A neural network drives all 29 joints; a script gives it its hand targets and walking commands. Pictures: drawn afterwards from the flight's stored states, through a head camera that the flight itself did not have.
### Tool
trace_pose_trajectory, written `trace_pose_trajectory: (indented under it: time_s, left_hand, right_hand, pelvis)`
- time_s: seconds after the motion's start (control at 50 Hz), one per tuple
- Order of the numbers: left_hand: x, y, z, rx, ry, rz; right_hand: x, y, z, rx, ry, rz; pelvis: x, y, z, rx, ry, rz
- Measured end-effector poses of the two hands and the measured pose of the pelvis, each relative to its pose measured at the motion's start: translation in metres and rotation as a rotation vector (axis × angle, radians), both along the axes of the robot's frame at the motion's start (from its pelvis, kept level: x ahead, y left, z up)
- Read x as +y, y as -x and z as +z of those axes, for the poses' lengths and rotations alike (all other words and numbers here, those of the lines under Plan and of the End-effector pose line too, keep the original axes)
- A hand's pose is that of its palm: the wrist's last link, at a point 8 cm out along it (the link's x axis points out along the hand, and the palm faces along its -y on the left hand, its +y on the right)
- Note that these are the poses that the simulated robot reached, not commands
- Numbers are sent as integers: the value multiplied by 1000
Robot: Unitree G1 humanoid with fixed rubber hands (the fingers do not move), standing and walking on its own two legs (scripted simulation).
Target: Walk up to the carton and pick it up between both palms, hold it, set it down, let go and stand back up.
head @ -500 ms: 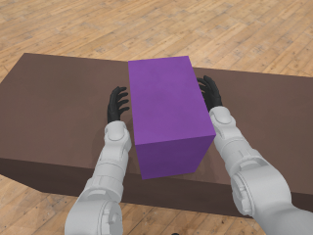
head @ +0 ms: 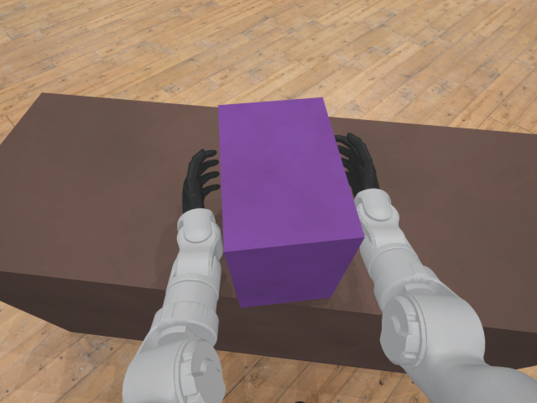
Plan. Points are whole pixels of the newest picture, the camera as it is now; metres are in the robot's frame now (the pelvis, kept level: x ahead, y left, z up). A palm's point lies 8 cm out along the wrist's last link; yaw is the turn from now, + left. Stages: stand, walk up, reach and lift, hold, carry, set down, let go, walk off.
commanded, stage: reach and lift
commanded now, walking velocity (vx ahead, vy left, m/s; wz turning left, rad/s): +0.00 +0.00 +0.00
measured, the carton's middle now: (279, 209) +0.41 +0.01 -0.01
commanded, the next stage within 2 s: none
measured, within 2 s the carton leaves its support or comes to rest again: leaves its support in 0.96 s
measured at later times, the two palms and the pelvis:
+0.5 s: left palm (195, 203) +0.38 +0.14 +0.05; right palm (361, 185) +0.42 -0.12 +0.06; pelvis +0.00 +0.00 +0.00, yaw +0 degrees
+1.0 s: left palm (186, 206) +0.36 +0.15 +0.06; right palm (358, 201) +0.39 -0.11 +0.06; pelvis -0.02 +0.01 +0.00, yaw +0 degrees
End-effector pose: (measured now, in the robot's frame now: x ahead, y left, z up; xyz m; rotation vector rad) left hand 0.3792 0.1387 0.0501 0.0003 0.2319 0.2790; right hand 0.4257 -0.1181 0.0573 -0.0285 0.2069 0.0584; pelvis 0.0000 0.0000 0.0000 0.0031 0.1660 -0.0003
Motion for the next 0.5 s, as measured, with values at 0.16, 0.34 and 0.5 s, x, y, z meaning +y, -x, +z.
trace_pose_trajectory:
  time_s: [0.16, 0.34, 0.5]
  left_hand:
    - [0, 2, 1, -5, 2, -4]
    - [2, 1, 0, 5, 4, -6]
    - [2, 1, 0, 8, 7, -7]
  right_hand:
    - [0, 4, 1, -11, -6, -8]
    - [2, 3, 1, -3, -3, -10]
    - [2, 3, 1, -1, 0, -10]
  pelvis:
    - [-1, 2, 0, -3, 0, -1]
    - [-1, 1, 0, -2, 0, -1]
    - [0, 1, 0, -1, 0, -1]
